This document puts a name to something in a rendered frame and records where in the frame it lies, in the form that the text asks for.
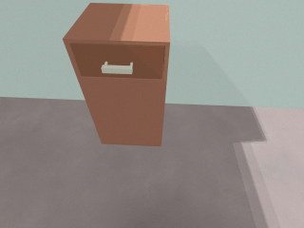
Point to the drawer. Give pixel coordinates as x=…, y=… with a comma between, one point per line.
x=147, y=60

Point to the handle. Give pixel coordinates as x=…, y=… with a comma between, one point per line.
x=113, y=69

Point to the cabinet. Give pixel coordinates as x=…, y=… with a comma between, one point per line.
x=125, y=111

